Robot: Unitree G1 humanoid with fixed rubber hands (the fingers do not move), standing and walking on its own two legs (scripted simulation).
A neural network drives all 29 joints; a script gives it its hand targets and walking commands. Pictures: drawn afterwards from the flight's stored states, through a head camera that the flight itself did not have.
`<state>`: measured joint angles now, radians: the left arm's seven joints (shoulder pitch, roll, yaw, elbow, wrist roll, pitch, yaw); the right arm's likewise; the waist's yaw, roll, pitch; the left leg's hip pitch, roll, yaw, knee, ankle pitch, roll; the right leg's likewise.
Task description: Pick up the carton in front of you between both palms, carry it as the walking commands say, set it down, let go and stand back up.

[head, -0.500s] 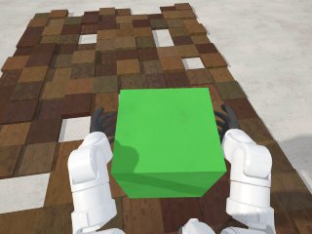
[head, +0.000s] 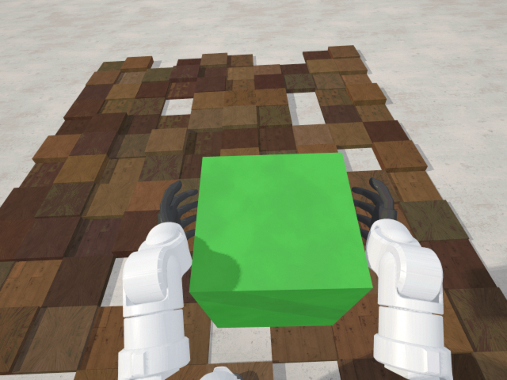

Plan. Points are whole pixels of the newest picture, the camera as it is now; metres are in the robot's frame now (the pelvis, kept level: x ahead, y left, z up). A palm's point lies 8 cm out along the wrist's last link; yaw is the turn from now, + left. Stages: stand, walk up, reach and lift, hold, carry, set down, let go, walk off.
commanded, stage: carry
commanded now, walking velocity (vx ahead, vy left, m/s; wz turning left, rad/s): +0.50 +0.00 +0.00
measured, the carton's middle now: (273, 249) +0.32 +0.01 +0.03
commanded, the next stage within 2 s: none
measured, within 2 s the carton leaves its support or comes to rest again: neither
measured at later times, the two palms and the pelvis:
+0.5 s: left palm (216, 109) +0.64 +0.14 +0.10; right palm (354, 111) +0.63 -0.17 +0.10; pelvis +0.33 -0.01 +0.01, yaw -2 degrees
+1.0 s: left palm (233, 65) +0.92 +0.12 +0.07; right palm (337, 63) +0.91 -0.18 +0.07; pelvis +0.68 -0.02 -0.01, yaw -1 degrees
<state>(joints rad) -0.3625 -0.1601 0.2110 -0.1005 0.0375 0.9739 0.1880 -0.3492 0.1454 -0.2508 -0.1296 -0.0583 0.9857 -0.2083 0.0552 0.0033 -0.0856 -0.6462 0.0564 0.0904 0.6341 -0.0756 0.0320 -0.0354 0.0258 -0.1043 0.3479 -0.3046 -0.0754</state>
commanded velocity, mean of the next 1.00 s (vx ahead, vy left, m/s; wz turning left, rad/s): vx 0.50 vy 0.00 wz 0.00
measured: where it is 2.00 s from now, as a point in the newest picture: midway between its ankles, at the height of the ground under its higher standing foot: (291, 187)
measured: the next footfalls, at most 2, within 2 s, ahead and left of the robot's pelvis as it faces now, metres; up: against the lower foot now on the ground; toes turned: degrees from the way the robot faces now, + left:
left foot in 0.06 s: +0.25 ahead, +0.10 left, +0.01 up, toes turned +5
right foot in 0.54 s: +0.50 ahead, -0.11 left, -0.01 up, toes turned -8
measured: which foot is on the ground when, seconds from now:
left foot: up 0.00-0.04, down 0.06-0.56, up 0.58-0.96, down 0.98-1.00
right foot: down 0.00-0.06, up 0.08-0.52, down 0.54-1.00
